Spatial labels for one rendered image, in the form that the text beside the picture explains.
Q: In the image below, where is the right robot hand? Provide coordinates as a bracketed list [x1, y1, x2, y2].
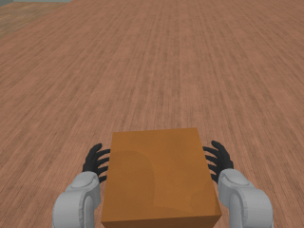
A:
[202, 141, 234, 184]

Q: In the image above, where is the robot left forearm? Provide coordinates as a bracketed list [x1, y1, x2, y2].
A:
[51, 171, 102, 228]

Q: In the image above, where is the left robot hand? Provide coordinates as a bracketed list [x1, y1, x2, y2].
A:
[82, 143, 111, 183]

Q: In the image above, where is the robot right forearm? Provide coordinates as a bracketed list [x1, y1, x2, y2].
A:
[218, 168, 275, 228]

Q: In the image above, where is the carton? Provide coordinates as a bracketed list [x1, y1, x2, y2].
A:
[101, 127, 222, 228]

